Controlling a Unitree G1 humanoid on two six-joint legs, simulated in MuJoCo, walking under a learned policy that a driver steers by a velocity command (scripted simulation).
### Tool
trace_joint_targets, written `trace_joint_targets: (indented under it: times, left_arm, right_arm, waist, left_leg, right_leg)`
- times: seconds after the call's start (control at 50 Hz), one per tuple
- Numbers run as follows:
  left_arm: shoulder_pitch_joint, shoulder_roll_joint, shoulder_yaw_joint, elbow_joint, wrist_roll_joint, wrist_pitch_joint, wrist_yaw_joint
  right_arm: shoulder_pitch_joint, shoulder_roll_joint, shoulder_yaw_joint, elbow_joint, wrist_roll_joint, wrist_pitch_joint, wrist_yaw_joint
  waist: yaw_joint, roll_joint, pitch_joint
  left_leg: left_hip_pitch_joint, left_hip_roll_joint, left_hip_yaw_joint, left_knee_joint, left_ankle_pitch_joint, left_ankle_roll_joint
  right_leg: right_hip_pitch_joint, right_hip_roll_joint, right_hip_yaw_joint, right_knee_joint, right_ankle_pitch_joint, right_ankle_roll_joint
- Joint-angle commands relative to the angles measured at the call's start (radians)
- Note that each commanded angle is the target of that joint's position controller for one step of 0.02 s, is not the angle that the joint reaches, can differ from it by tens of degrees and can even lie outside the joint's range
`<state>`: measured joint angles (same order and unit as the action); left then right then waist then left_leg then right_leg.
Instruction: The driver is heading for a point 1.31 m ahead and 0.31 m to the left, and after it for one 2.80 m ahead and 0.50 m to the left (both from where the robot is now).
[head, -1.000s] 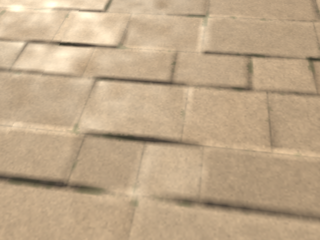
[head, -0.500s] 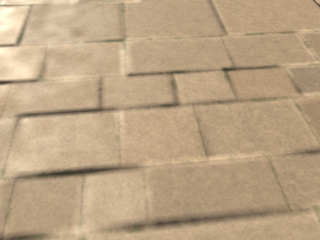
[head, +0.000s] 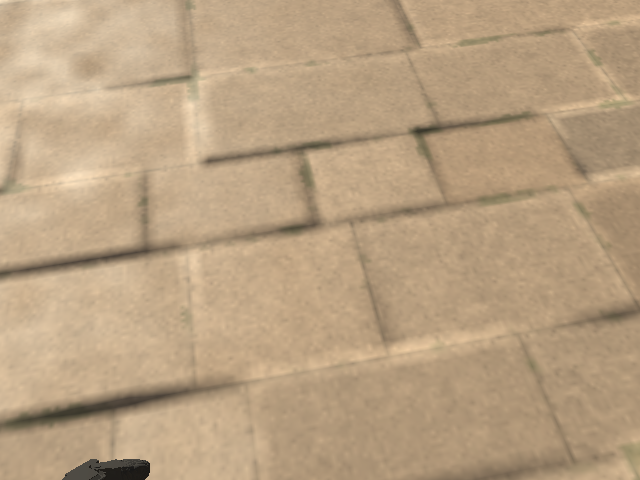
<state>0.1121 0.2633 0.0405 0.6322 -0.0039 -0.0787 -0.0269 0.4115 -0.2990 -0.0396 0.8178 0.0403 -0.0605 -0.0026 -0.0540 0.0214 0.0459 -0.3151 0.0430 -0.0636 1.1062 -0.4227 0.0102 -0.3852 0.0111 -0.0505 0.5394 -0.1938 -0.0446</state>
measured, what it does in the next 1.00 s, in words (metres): walks ahead, turning left: left foot, then right foot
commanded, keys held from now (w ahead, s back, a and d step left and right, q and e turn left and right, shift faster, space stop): w+q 0.66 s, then w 0.34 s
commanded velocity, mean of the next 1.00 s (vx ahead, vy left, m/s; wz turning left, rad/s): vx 0.49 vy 0.00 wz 0.40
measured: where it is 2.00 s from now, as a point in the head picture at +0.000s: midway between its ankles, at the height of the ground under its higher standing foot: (196, 259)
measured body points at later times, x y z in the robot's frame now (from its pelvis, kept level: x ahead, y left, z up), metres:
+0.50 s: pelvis +0.28 +0.05 -0.02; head +0.32 +0.07 +0.43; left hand +0.26 +0.34 -0.14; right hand +0.53 -0.15 -0.10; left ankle +0.35 +0.14 -0.73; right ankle +0.11 -0.11 -0.64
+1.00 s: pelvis +0.57 +0.08 +0.00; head +0.59 +0.09 +0.45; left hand +0.62 +0.40 -0.09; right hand +0.75 -0.14 -0.12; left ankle +0.39 +0.14 -0.66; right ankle +0.68 +0.03 -0.73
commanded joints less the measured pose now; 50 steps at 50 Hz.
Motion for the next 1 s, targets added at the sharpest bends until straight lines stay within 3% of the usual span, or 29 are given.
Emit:
trace_joint_targets:
  times: [0.02, 0.06, 0.1, 0.16, 0.24, 0.32, 0.38, 0.4, 0.42, 0.44, 0.46, 0.48, 0.5, 0.52, 0.54, 0.58, 0.62, 0.66, 0.72, 0.8, 0.86, 0.88, 0.9, 0.92, 0.94, 0.96, 0.98, 1.0]
  left_arm:
    - [0.139, 0.099, 0.035, 0.012, 0.01, -0.013, 0.006]
    - [0.103, 0.089, 0.039, 0.027, 0.014, -0.034, 0.005]
    - [0.097, 0.098, 0.045, 0.051, 0.018, -0.049, 0.007]
    - [0.106, 0.111, 0.048, 0.079, 0.02, -0.052, 0.015]
    - [0.153, 0.155, 0.057, 0.11, 0.008, -0.043, 0.028]
    - [0.214, 0.187, 0.068, 0.147, -0.01, -0.008, 0.033]
    - [0.203, 0.231, 0.078, 0.144, -0.014, 0.02, 0.045]
    - [0.197, 0.242, 0.08, 0.14, -0.014, 0.029, 0.05]
    - [0.18, 0.237, 0.075, 0.132, -0.019, 0.032, 0.054]
    - [0.21, 0.184, 0.053, 0.113, 0.003, 0.022, 0.055]
    - [0.275, 0.069, 0.016, 0.059, 0.017, -0.009, 0.039]
    - [0.186, 0.173, 0.033, 0.048, -0.009, -0.048, 0.018]
    - [0.103, 0.187, 0.035, 0.014, -0.042, -0.062, 0.01]
    - [0.085, 0.163, 0.027, 0.008, -0.028, -0.068, 0.016]
    - [0.083, 0.167, 0.032, 0.016, -0.003, -0.064, 0.024]
    - [0.118, 0.167, 0.036, 0.025, 0.015, -0.041, 0.024]
    - [0.118, 0.14, 0.028, 0.027, 0.023, -0.023, 0.027]
    - [0.046, 0.114, 0.015, 0.006, 0.025, -0.016, 0.03]
    - [-0.056, 0.083, -0.002, -0.003, 0.017, -0.023, 0.019]
    - [-0.143, 0.111, 0.005, -0.026, 0.0, -0.039, 0.002]
    - [-0.121, 0.145, 0.022, -0.03, -0.001, -0.048, -0.005]
    - [-0.076, 0.152, 0.028, -0.02, -0.001, -0.051, -0.004]
    - [0.015, 0.175, 0.043, 0.005, 0.004, -0.054, 0.001]
    - [0.159, 0.217, 0.058, 0.024, 0.016, -0.057, 0.007]
    - [0.287, 0.305, 0.085, 0.053, 0.025, -0.048, 0.007]
    - [0.328, 0.244, 0.073, 0.08, -0.003, -0.042, -0.006]
    - [0.278, 0.181, 0.054, 0.076, -0.015, -0.037, -0.004]
    - [0.217, 0.158, 0.044, 0.062, -0.005, -0.029, -0.001]
  right_arm:
    - [-0.075, -0.111, -0.034, -0.108, -0.007, -0.015, 0.001]
    - [-0.035, -0.065, -0.029, -0.086, -0.006, 0.011, 0.004]
    - [-0.058, -0.055, -0.03, -0.095, -0.008, 0.025, 0.0]
    - [-0.137, -0.05, -0.029, -0.126, -0.016, 0.018, 0.004]
    - [-0.291, -0.019, -0.01, -0.18, -0.021, 0.006, 0.035]
    - [-0.391, -0.026, -0.007, -0.25, -0.018, 0.004, 0.063]
    - [-0.339, -0.072, -0.03, -0.273, -0.018, 0.014, 0.072]
    - [-0.243, -0.108, -0.05, -0.258, -0.016, 0.019, 0.068]
    - [-0.086, -0.158, -0.08, -0.225, -0.014, 0.023, 0.055]
    - [0.046, -0.24, -0.108, -0.201, -0.012, 0.038, 0.031]
    - [-0.023, -0.307, -0.111, -0.232, -0.011, 0.029, 0.028]
    - [0.002, -0.222, -0.088, -0.249, -0.021, 0.017, 0.034]
    - [-0.023, -0.176, -0.075, -0.239, -0.029, 0.007, 0.034]
    - [-0.082, -0.158, -0.069, -0.238, -0.025, -0.001, 0.036]
    - [-0.139, -0.129, -0.061, -0.246, -0.027, -0.006, 0.033]
    - [-0.183, -0.122, -0.056, -0.261, -0.039, -0.007, 0.025]
    - [-0.172, -0.135, -0.059, -0.245, -0.032, -0.011, 0.014]
    - [-0.153, -0.159, -0.065, -0.23, -0.028, -0.006, 0.001]
    - [-0.12, -0.152, -0.06, -0.206, -0.024, 0.002, -0.009]
    - [-0.046, -0.154, -0.057, -0.159, -0.02, 0.003, -0.004]
    - [-0.041, -0.157, -0.059, -0.14, -0.023, 0.01, -0.004]
    - [-0.054, -0.155, -0.059, -0.138, -0.023, 0.014, -0.004]
    - [-0.064, -0.136, -0.051, -0.141, -0.025, 0.016, -0.003]
    - [-0.069, -0.096, -0.034, -0.156, -0.036, 0.015, -0.003]
    - [0.048, -0.04, -0.015, -0.167, -0.021, 0.004, -0.005]
    - [0.052, -0.068, -0.014, -0.168, -0.014, -0.005, -0.006]
    - [-0.041, -0.14, -0.033, -0.175, -0.001, -0.006, -0.005]
    - [-0.117, -0.142, -0.032, -0.193, -0.009, -0.007, -0.004]
  waist:
    - [0.08, -0.142, -0.067]
    - [0.043, -0.136, -0.046]
    - [0.031, -0.105, -0.008]
    - [0.044, -0.081, 0.025]
    - [0.105, -0.043, 0.065]
    - [0.132, -0.035, 0.079]
    - [0.074, -0.094, -0.015]
    - [0.017, -0.107, -0.079]
    - [-0.075, -0.089, -0.161]
    - [-0.114, 0.042, -0.258]
    - [0.007, 0.264, -0.361]
    - [-0.072, 0.126, -0.44]
    - [-0.066, 0.068, -0.292]
    - [-0.011, -0.042, -0.171]
    - [0.025, -0.055, -0.134]
    - [0.069, -0.016, -0.099]
    - [0.076, -0.011, -0.083]
    - [0.056, 0.0, -0.055]
    - [0.003, 0.045, -0.05]
    - [-0.04, 0.068, -0.032]
    - [-0.014, 0.098, -0.024]
    - [0.015, 0.109, -0.031]
    - [0.063, 0.098, -0.078]
    - [0.13, 0.045, -0.21]
    - [0.121, -0.196, -0.361]
    - [0.134, -0.291, -0.357]
    - [0.145, -0.177, -0.206]
    - [0.132, -0.106, -0.123]
  left_leg:
    - [-0.366, 0.097, -0.041, 0.087, 0.136, 0.009]
    - [-0.303, 0.098, -0.038, 0.082, 0.194, -0.006]
    - [-0.338, 0.091, -0.054, 0.049, 0.25, -0.021]
    - [-0.38, 0.074, -0.063, -0.123, 0.405, -0.028]
    - [-0.353, 0.059, 0.028, -0.365, 0.535, -0.005]
    - [-0.423, 0.044, 0.075, -0.469, 0.437, 0.039]
    - [-0.27, -0.048, 0.165, -0.475, 0.283, 0.094]
    - [-0.143, -0.09, 0.184, -0.475, 0.243, 0.12]
    - [0.1, -0.125, 0.173, -0.539, 0.291, 0.159]
    - [0.412, 0.019, -0.064, -0.552, 0.322, 0.221]
    - [0.704, 0.268, -0.682, -0.699, 0.163, 0.437]
    - [0.727, 0.291, -0.768, -0.798, 0.077, 0.424]
    - [0.618, 0.256, -0.611, -0.808, 0.11, 0.369]
    - [0.45, 0.208, -0.486, -0.812, 0.24, 0.333]
    - [0.342, 0.172, -0.405, -0.817, 0.353, 0.309]
    - [0.208, 0.135, -0.342, -0.858, 0.483, 0.311]
    - [0.129, 0.115, -0.277, -0.872, 0.568, 0.313]
    - [0.074, 0.077, -0.219, -0.876, 0.555, 0.29]
    - [0.042, 0.026, -0.144, -0.86, 0.448, 0.226]
    - [0.131, 0.086, -0.214, -0.82, 0.35, 0.209]
    - [0.227, 0.139, -0.279, -0.758, 0.396, 0.19]
    - [0.236, 0.136, -0.279, -0.72, 0.462, 0.177]
    - [0.231, 0.091, -0.251, -0.619, 0.584, 0.154]
    - [0.148, 0.038, -0.196, -0.394, 0.549, 0.118]
    - [-0.19, -0.11, -0.074, -0.03, 0.251, 0.031]
    - [-0.381, -0.131, -0.105, 0.122, -0.151, 0.014]
    - [-0.466, -0.074, -0.124, 0.19, -0.09, 0.019]
    - [-0.464, -0.027, -0.075, 0.177, -0.012, 0.022]
  right_leg:
    - [0.327, -0.27, 0.311, -0.336, -0.037, -0.152]
    - [0.238, -0.252, 0.21, -0.39, 0.068, -0.155]
    - [0.209, -0.246, 0.126, -0.417, 0.165, -0.155]
    - [0.23, -0.227, 0.025, -0.428, 0.245, -0.143]
    - [0.288, -0.239, -0.059, -0.442, 0.276, -0.123]
    - [0.474, -0.288, -0.093, -0.361, 0.408, -0.107]
    - [0.535, -0.285, -0.136, -0.166, 0.882, -0.075]
    - [0.522, -0.274, -0.146, -0.019, 0.994, -0.064]
    - [0.416, -0.24, -0.166, 0.196, 0.95, -0.035]
    - [0.156, -0.182, -0.163, 0.511, 0.525, 0.007]
    - [-0.271, 0.063, -0.03, 0.888, -0.364, 0.07]
    - [-0.366, 0.021, 0.186, 0.94, -0.358, 0.051]
    - [-0.409, -0.023, 0.176, 0.887, -0.28, 0.032]
    - [-0.388, -0.067, 0.162, 0.777, -0.212, 0.029]
    - [-0.329, -0.101, 0.158, 0.681, -0.173, 0.036]
    - [-0.24, -0.116, 0.152, 0.614, -0.133, 0.063]
    - [-0.219, -0.114, 0.126, 0.528, -0.102, 0.101]
    - [-0.217, -0.098, 0.108, 0.389, 0.006, 0.129]
    - [-0.13, -0.062, 0.086, 0.139, 0.25, 0.132]
    - [-0.114, -0.045, 0.1, 0.01, 0.295, 0.097]
    - [-0.1, -0.038, 0.101, -0.037, 0.17, 0.046]
    - [-0.045, -0.029, 0.083, -0.064, 0.141, 0.025]
    - [0.084, -0.017, 0.067, -0.095, 0.145, -0.006]
    - [0.313, -0.127, 0.171, -0.062, 0.169, -0.068]
    - [0.679, -0.33, 0.559, -0.093, 0.007, -0.227]
    - [0.727, -0.397, 0.826, -0.238, -0.229, -0.264]
    - [0.622, -0.377, 0.735, -0.258, -0.338, -0.221]
    - [0.502, -0.337, 0.607, -0.27, -0.276, -0.19]
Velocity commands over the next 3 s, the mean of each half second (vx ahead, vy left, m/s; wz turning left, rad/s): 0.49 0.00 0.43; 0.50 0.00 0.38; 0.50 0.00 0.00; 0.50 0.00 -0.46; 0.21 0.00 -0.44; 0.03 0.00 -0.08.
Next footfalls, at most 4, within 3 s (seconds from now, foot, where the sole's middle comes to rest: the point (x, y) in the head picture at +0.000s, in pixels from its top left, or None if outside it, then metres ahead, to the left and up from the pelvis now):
0.42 left None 0.39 0.15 -0.77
0.92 right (305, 358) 0.72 0.04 -0.77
1.42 left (158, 308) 0.87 0.39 -0.77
1.96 right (226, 198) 1.21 0.24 -0.77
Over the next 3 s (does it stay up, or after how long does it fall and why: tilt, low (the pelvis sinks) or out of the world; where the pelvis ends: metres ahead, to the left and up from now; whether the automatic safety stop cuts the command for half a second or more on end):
stays up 1.29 0.32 0.00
